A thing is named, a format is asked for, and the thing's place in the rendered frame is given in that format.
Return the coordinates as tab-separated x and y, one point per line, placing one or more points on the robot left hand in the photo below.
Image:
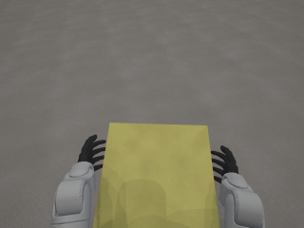
87	153

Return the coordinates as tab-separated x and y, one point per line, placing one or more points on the carton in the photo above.
157	176

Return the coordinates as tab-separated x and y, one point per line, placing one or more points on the robot left forearm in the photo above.
72	200

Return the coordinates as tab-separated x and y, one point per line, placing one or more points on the robot right forearm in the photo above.
243	207

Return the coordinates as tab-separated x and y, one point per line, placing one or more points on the robot right hand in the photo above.
229	164

